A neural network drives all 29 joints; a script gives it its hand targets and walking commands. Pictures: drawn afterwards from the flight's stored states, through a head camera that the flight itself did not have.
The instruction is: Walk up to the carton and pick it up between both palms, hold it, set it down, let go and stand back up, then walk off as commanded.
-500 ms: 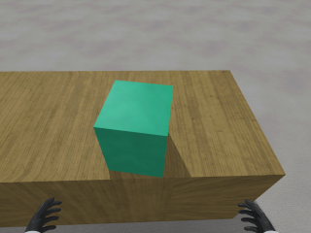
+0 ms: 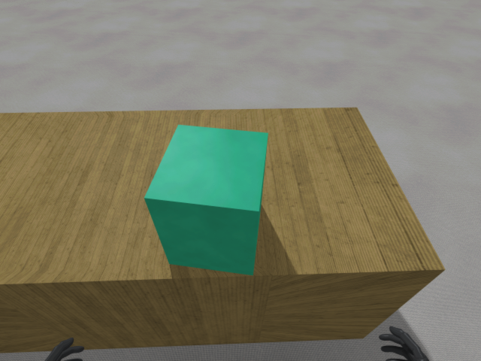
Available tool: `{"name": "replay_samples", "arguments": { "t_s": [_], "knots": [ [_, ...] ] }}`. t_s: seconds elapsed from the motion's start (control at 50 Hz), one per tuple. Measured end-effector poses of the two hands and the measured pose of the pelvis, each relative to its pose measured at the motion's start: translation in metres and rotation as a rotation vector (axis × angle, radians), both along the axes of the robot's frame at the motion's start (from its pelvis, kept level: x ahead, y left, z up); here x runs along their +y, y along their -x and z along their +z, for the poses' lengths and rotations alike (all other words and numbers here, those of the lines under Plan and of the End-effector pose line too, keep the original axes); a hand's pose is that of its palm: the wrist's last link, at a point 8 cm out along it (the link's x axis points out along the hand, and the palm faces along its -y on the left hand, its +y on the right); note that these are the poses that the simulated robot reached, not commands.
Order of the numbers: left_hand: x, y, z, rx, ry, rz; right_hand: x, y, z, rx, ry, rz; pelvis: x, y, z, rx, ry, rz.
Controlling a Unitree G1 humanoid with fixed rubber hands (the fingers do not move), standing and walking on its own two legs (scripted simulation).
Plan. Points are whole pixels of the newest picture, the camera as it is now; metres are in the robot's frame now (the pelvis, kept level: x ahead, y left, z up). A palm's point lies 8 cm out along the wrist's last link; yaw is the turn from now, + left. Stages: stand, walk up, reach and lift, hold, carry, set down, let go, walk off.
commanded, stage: walk off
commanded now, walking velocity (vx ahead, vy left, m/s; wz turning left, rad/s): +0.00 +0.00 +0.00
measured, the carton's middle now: (216, 201) +0.45 +0.07 -0.04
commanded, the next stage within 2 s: none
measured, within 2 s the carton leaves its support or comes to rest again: neither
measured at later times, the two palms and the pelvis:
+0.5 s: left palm out of the picture +0.05 +0.30 -0.07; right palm out of the picture +0.06 -0.34 -0.13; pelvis -0.06 -0.03 -0.02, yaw +1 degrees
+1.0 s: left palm out of the picture -0.11 +0.34 -0.09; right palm out of the picture -0.06 -0.32 -0.12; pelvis -0.19 -0.01 -0.02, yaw +4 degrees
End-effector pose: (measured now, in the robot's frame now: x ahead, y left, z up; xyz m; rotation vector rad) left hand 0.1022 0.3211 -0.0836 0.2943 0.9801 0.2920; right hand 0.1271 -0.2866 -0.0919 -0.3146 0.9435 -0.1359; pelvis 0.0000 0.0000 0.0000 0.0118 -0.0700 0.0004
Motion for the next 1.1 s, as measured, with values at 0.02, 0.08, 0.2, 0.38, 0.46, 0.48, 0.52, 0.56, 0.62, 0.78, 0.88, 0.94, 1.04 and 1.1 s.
{"name": "replay_samples", "arguments": {
  "t_s": [0.02,0.08,0.2,0.38,0.46,0.48,0.52,0.56,0.62,0.78,0.88,0.94,1.04,1.1],
  "knots": [
    [0.0,0.001,0.0,0.005,-0.001,0.002,0.0,0.001,-0.001,0.003,0.0,-0.001,0.0,0.0,0.0,0.0,0.0,0.0],
    [0.001,0.004,-0.001,0.016,-0.003,0.007,-0.001,0.002,-0.002,0.008,-0.001,-0.003,0.0,0.0,0.0,0.0,0.0,0.0],
    [0.002,0.006,0.0,0.021,-0.006,0.003,-0.006,0.012,-0.005,0.044,0.014,-0.004,0.0,0.007,-0.001,0.013,0.0,0.0],
    [-0.013,0.036,0.0,0.024,-0.064,0.0,-0.043,0.039,-0.029,0.082,0.027,0.015,-0.025,0.04,-0.019,-0.001,-0.033,0.008],
    [-0.018,0.055,0.008,0.028,-0.084,0.004,-0.049,0.056,-0.033,0.109,0.015,0.01,-0.031,0.056,-0.016,-0.019,-0.036,0.009],
    [-0.018,0.056,0.012,0.016,-0.092,0.001,-0.05,0.06,-0.034,0.111,0.012,0.01,-0.032,0.06,-0.015,-0.02,-0.039,0.011],
    [-0.018,0.058,0.02,-0.01,-0.108,-0.01,-0.051,0.069,-0.035,0.116,0.011,0.012,-0.033,0.068,-0.015,-0.017,-0.044,0.017],
    [-0.017,0.062,0.025,-0.028,-0.119,-0.023,-0.052,0.079,-0.037,0.131,0.012,0.015,-0.032,0.078,-0.015,-0.004,-0.049,0.024],
    [-0.013,0.075,0.028,-0.032,-0.126,-0.029,-0.049,0.095,-0.041,0.153,0.014,0.024,-0.028,0.094,-0.015,0.017,-0.053,0.036],
    [0.013,0.128,0.005,-0.021,-0.091,-0.006,-0.027,0.148,-0.042,0.185,0.056,0.036,-0.002,0.14,-0.026,0.019,-0.015,0.058],
    [0.02,0.166,-0.004,0.014,-0.056,0.032,-0.026,0.181,-0.026,0.191,0.089,0.032,0.003,0.165,-0.02,-0.012,0.014,0.074],
    [0.021,0.19,-0.007,0.05,-0.055,0.05,-0.028,0.186,-0.021,0.166,0.091,0.039,-0.001,0.18,-0.018,-0.007,0.015,0.071],
    [0.01,0.222,-0.007,0.088,-0.08,0.048,-0.036,0.198,-0.029,0.124,0.062,0.046,-0.013,0.204,-0.022,0.006,-0.008,0.056],
    [-0.002,0.235,-0.006,0.077,-0.106,0.034,-0.048,0.214,-0.042,0.12,0.04,0.04,-0.026,0.22,-0.03,0.01,-0.029,0.046]
  ]
}}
